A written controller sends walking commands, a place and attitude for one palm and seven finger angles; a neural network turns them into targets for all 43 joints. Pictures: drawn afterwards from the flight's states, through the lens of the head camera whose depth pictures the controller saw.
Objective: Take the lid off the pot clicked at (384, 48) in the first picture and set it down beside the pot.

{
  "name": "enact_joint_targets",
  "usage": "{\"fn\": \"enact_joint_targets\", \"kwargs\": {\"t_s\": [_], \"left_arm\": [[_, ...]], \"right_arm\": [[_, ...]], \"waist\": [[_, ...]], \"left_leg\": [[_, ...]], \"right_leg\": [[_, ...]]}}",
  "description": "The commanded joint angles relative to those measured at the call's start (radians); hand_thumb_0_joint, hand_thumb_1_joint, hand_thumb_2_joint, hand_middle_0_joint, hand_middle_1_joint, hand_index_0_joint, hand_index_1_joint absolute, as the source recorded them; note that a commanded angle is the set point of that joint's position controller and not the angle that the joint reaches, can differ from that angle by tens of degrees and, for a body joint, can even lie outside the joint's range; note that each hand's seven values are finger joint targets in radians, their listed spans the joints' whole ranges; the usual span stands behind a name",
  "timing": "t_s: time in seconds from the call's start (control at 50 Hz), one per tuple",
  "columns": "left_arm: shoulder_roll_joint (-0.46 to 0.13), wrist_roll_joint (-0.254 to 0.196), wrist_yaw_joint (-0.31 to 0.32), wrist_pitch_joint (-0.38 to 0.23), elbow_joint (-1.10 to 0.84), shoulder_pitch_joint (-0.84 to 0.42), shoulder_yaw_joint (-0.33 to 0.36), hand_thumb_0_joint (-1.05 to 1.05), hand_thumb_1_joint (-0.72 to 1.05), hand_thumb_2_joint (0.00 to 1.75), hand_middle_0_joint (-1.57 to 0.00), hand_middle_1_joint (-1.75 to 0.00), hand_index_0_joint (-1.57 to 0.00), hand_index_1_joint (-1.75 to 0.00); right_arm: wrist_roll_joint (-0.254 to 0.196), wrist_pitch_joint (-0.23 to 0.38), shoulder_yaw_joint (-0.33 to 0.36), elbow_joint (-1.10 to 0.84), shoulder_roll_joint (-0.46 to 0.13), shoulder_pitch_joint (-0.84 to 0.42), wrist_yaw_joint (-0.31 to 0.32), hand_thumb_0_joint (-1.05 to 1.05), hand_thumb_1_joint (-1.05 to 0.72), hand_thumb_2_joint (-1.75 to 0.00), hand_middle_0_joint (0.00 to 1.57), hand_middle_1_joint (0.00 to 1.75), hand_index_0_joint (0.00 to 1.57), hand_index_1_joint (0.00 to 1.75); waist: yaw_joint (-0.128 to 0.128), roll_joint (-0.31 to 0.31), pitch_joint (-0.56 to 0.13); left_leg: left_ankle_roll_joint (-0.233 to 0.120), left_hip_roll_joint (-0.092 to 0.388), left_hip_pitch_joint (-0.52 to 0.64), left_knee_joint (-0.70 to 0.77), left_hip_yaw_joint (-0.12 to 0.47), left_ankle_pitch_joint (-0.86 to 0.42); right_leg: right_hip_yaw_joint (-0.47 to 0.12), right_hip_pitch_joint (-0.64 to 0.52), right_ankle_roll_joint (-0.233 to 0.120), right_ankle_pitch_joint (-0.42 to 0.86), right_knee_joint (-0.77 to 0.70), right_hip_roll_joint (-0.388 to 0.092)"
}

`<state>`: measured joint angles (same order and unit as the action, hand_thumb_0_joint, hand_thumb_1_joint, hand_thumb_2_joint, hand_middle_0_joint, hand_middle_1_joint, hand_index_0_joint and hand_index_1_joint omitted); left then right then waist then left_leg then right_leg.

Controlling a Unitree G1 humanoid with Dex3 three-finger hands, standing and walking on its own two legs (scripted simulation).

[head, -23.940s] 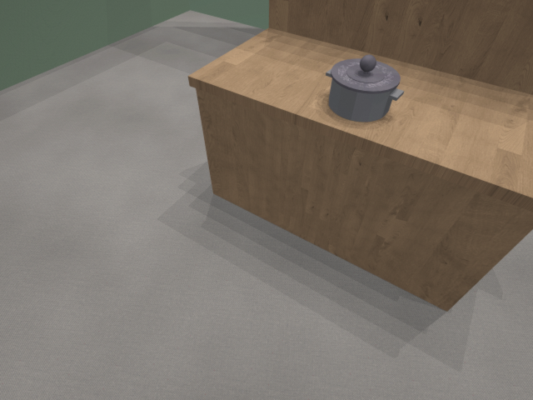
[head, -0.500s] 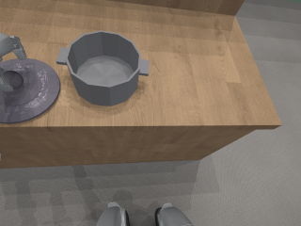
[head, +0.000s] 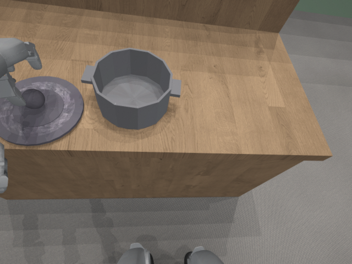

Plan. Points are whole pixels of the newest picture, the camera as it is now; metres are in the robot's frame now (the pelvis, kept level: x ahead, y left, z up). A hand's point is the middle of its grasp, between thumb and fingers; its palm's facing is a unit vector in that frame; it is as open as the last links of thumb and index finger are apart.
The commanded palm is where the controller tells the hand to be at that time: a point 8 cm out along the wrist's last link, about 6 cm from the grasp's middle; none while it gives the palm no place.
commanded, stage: raise the empty hand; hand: left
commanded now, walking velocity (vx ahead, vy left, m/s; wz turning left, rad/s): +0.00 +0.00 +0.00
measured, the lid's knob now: (33, 98) +0.51 +0.31 -0.01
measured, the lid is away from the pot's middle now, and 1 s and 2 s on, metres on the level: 0.24 0.24 0.24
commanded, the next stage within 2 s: draw the hand back to the body in 0.90 s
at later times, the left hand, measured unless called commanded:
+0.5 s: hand out of the picture +0.51 +0.32 +0.12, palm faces -0.44 -0.10 -0.89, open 11.0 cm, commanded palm +0.56 +0.30 +0.19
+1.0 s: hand out of the picture +0.50 +0.32 +0.16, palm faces -0.42 -0.10 -0.90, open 11.0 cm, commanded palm +0.55 +0.30 +0.22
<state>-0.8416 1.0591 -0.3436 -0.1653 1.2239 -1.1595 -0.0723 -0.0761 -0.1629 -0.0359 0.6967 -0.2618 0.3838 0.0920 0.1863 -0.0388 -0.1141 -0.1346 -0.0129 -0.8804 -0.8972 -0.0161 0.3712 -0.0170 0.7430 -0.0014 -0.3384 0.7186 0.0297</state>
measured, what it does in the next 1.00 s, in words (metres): stands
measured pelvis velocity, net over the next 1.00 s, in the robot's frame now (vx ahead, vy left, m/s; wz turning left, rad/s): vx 0.02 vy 0.00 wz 0.01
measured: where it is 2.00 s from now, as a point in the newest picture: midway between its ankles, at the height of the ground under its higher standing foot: outside the picture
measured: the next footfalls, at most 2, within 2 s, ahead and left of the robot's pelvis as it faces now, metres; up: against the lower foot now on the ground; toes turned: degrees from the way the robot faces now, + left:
none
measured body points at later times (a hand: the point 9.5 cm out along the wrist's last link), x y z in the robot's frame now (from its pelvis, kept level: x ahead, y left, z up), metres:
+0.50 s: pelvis +0.01 +0.01 +0.01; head +0.12 +0.05 +0.45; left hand +0.53 +0.32 +0.17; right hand -0.03 -0.27 -0.08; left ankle +0.02 +0.02 -0.69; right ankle +0.00 -0.20 -0.69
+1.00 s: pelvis +0.02 +0.00 +0.02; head +0.11 +0.04 +0.46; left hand +0.52 +0.32 +0.21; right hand +0.00 -0.27 -0.08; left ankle +0.02 +0.02 -0.69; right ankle +0.01 -0.19 -0.69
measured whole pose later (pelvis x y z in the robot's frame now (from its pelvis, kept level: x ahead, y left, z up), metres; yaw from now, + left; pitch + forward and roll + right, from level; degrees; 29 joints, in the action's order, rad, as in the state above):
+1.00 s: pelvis +0.02 +0.00 +0.02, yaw +1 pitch +16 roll -6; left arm -0.83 1.04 -0.45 -0.13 1.24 -1.26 -0.12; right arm -0.07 -0.12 -0.01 0.72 -0.27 0.40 0.07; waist 0.16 -0.04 -0.11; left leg -0.14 -0.04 -0.68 -0.72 -0.03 0.32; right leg -0.03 0.55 0.00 -0.28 0.55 0.00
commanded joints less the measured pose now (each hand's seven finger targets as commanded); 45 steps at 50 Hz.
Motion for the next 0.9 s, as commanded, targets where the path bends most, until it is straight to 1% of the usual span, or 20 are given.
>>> {"fn": "enact_joint_targets", "kwargs": {"t_s": [0.0, 0.1, 0.12, 0.18, 0.22, 0.26, 0.32, 0.36, 0.44, 0.46, 0.52, 0.56, 0.58, 0.64, 0.66, 0.68, 0.72, 0.76, 0.84, 0.88], "left_arm": [[-0.234, -0.012, 0.029, 0.003, -0.204, -0.502, 0.041, 0.00, 0.03, 0.56, -0.32, -0.92, -0.32, -0.92], [-0.265, -0.016, 0.021, -0.001, -0.233, -0.533, 0.059, 0.00, 0.03, 0.56, -0.32, -0.92, -0.32, -0.92], [-0.231, -0.018, 0.018, 0.004, -0.203, -0.513, 0.041, 0.00, 0.03, 0.56, -0.32, -0.92, -0.32, -0.92], [-0.241, -0.029, 0.007, 0.008, -0.151, -0.489, 0.040, 0.00, 0.03, 0.56, -0.32, -0.92, -0.32, -0.92], [-0.236, -0.020, 0.005, 0.009, -0.173, -0.523, 0.030, 0.00, 0.03, 0.56, -0.32, -0.92, -0.32, -0.92], [-0.253, -0.021, 0.000, -0.001, -0.229, -0.549, 0.048, 0.00, 0.03, 0.56, -0.32, -0.92, -0.32, -0.92], [-0.254, -0.028, -0.011, 0.004, -0.169, -0.527, 0.039, 0.00, 0.03, 0.56, -0.32, -0.92, -0.32, -0.92], [-0.269, -0.020, -0.012, -0.005, -0.201, -0.549, 0.046, 0.00, 0.03, 0.56, -0.32, -0.92, -0.32, -0.92], [-0.219, -0.034, -0.025, 0.000, -0.196, -0.554, 0.021, 0.00, 0.03, 0.56, -0.32, -0.92, -0.32, -0.92], [-0.262, -0.024, -0.023, 0.000, -0.211, -0.568, 0.048, 0.00, 0.03, 0.56, -0.32, -0.92, -0.32, -0.92], [-0.252, -0.025, -0.025, 0.014, -0.164, -0.557, 0.037, 0.00, 0.03, 0.56, -0.32, -0.92, -0.32, -0.92], [-0.267, -0.022, -0.028, 0.011, -0.190, -0.573, 0.044, 0.00, 0.03, 0.56, -0.32, -0.92, -0.32, -0.92], [-0.237, -0.019, -0.031, 0.017, -0.194, -0.588, 0.022, 0.00, 0.03, 0.56, -0.32, -0.92, -0.32, -0.92], [-0.255, -0.023, -0.037, 0.016, -0.227, -0.594, 0.044, 0.00, 0.03, 0.56, -0.32, -0.92, -0.32, -0.92], [-0.257, -0.019, -0.039, 0.021, -0.210, -0.589, 0.044, 0.00, 0.03, 0.56, -0.32, -0.92, -0.32, -0.92], [-0.202, -0.029, -0.046, 0.032, -0.184, -0.588, 0.002, 0.00, 0.03, 0.56, -0.32, -0.92, -0.32, -0.92], [-0.231, -0.029, -0.047, 0.038, -0.169, -0.590, 0.019, 0.00, 0.03, 0.56, -0.32, -0.92, -0.32, -0.92], [-0.227, -0.024, -0.051, 0.034, -0.260, -0.642, 0.016, 0.00, 0.03, 0.56, -0.32, -0.92, -0.32, -0.92], [-0.191, -0.043, -0.064, 0.041, -0.111, -0.543, -0.007, 0.00, 0.03, 0.56, -0.32, -0.92, -0.32, -0.92], [-0.172, -0.033, -0.066, 0.045, -0.164, -0.606, -0.033, 0.00, 0.03, 0.56, -0.32, -0.92, -0.32, -0.92]], "right_arm": [[0.005, 0.012, 0.077, -0.026, -0.227, 0.189, 0.025, 0.00, -0.90, -0.90, 0.20, 0.30, 0.20, 0.30], [0.006, 0.021, 0.080, -0.024, -0.228, 0.200, 0.027, 0.00, -0.90, -0.90, 0.20, 0.30, 0.20, 0.30], [0.004, 0.025, 0.082, -0.022, -0.225, 0.196, 0.024, 0.00, -0.90, -0.90, 0.20, 0.30, 0.20, 0.30], [0.001, 0.028, 0.076, -0.020, -0.229, 0.194, 0.024, 0.00, -0.90, -0.90, 0.20, 0.30, 0.20, 0.30], [0.000, 0.029, 0.080, -0.017, -0.230, 0.200, 0.023, 0.00, -0.90, -0.90, 0.20, 0.30, 0.20, 0.30], [0.007, 0.031, 0.088, -0.011, -0.230, 0.213, 0.022, 0.00, -0.90, -0.90, 0.20, 0.30, 0.20, 0.30], [0.000, 0.034, 0.084, -0.011, -0.232, 0.210, 0.023, 0.00, -0.90, -0.90, 0.20, 0.30, 0.20, 0.30], [0.004, 0.035, 0.084, -0.007, -0.231, 0.214, 0.024, 0.00, -0.90, -0.90, 0.20, 0.30, 0.20, 0.30], [0.003, 0.042, 0.089, -0.007, -0.227, 0.213, 0.018, 0.00, -0.90, -0.90, 0.20, 0.30, 0.20, 0.30], [0.007, 0.038, 0.093, -0.002, -0.232, 0.219, 0.019, 0.00, -0.90, -0.90, 0.20, 0.30, 0.20, 0.30], [0.004, 0.041, 0.090, -0.004, -0.231, 0.214, 0.017, 0.00, -0.90, -0.90, 0.20, 0.30, 0.20, 0.30], [0.005, 0.042, 0.091, -0.002, -0.232, 0.213, 0.015, 0.00, -0.90, -0.90, 0.20, 0.30, 0.20, 0.30], [0.006, 0.042, 0.093, -0.003, -0.228, 0.213, 0.013, 0.00, -0.90, -0.90, 0.20, 0.30, 0.20, 0.30], [0.009, 0.046, 0.095, -0.012, -0.225, 0.207, 0.012, 0.00, -0.90, -0.90, 0.20, 0.30, 0.20, 0.30], [0.010, 0.044, 0.097, -0.012, -0.226, 0.205, 0.011, 0.00, -0.90, -0.90, 0.20, 0.30, 0.20, 0.30], [0.006, 0.044, 0.098, -0.008, -0.225, 0.198, 0.008, 0.00, -0.90, -0.90, 0.20, 0.30, 0.20, 0.30], [0.003, 0.047, 0.097, -0.005, -0.230, 0.199, 0.007, 0.00, -0.90, -0.90, 0.20, 0.30, 0.20, 0.30], [0.012, 0.047, 0.102, -0.007, -0.227, 0.202, 0.006, 0.00, -0.90, -0.90, 0.20, 0.30, 0.20, 0.30], [-0.001, 0.055, 0.089, -0.011, -0.228, 0.183, 0.006, 0.00, -0.90, -0.90, 0.20, 0.30, 0.20, 0.30], [0.002, 0.048, 0.094, -0.004, -0.230, 0.185, 0.001, 0.00, -0.90, -0.90, 0.20, 0.30, 0.20, 0.30]], "waist": [[0.008, -0.215, -0.422], [-0.001, -0.218, -0.451], [-0.001, -0.225, -0.429], [-0.001, -0.173, -0.396], [0.001, -0.186, -0.391], [-0.007, -0.222, -0.444], [-0.001, -0.164, -0.399], [-0.008, -0.217, -0.425], [-0.013, -0.208, -0.416], [-0.011, -0.205, -0.437], [-0.012, -0.170, -0.400], [-0.019, -0.199, -0.414], [-0.015, -0.203, -0.419], [-0.031, -0.217, -0.443], [-0.025, -0.210, -0.441], [-0.018, -0.192, -0.403], [-0.022, -0.159, -0.385], [-0.025, -0.212, -0.446], [-0.023, -0.102, -0.351], [-0.019, -0.140, -0.356]], "left_leg": [[0.126, 0.071, 0.716, 0.150, 0.174, -0.398], [0.129, 0.071, 0.743, 0.166, 0.173, -0.446], [0.127, 0.068, 0.749, 0.161, 0.165, -0.454], [0.115, 0.059, 0.702, 0.166, 0.141, -0.438], [0.117, 0.061, 0.712, 0.181, 0.152, -0.415], [0.130, 0.068, 0.782, 0.176, 0.157, -0.530], [0.116, 0.062, 0.726, 0.193, 0.142, -0.444], [0.126, 0.063, 0.770, 0.187, 0.145, -0.528], [0.135, 0.071, 0.807, 0.201, 0.156, -0.591], [0.134, 0.067, 0.813, 0.199, 0.156, -0.589], [0.125, 0.059, 0.777, 0.213, 0.145, -0.535], [0.132, 0.062, 0.804, 0.213, 0.143, -0.596], [0.133, 0.060, 0.814, 0.214, 0.144, -0.601], [0.140, 0.064, 0.851, 0.219, 0.149, -0.666], [0.143, 0.063, 0.858, 0.222, 0.159, -0.652], [0.141, 0.064, 0.842, 0.232, 0.157, -0.612], [0.128, 0.059, 0.813, 0.243, 0.149, -0.549], [0.141, 0.061, 0.884, 0.238, 0.160, -0.671], [0.115, 0.050, 0.778, 0.255, 0.129, -0.530], [0.122, 0.051, 0.796, 0.257, 0.139, -0.560]], "right_leg": [[0.088, 0.183, -0.037, 0.064, -0.075, 0.074], [0.085, 0.134, -0.038, 0.095, -0.091, 0.071], [0.084, 0.148, -0.039, 0.097, -0.098, 0.071], [0.082, 0.109, -0.037, 0.103, -0.109, 0.072], [0.081, 0.115, -0.038, 0.098, -0.117, 0.071], [0.081, 0.100, -0.038, 0.130, -0.123, 0.073], [0.079, 0.075, -0.036, 0.117, -0.136, 0.071], [0.079, 0.076, -0.039, 0.144, -0.138, 0.072], [0.082, 0.077, -0.040, 0.158, -0.152, 0.071], [0.077, 0.061, -0.036, 0.162, -0.157, 0.072], [0.079, 0.039, -0.037, 0.158, -0.170, 0.069], [0.077, 0.030, -0.039, 0.179, -0.172, 0.069], [0.079, 0.032, -0.038, 0.179, -0.176, 0.070], [0.080, 0.018, -0.041, 0.199, -0.183, 0.067], [0.078, 0.020, -0.037, 0.188, -0.188, 0.068], [0.081, 0.030, -0.036, 0.171, -0.194, 0.065], [0.080, 0.007, -0.036, 0.162, -0.203, 0.063], [0.076, 0.004, -0.038, 0.205, -0.205, 0.064], [0.077, -0.020, -0.037, 0.176, -0.216, 0.060], [0.080, -0.008, -0.038, 0.180, -0.213, 0.061]]}}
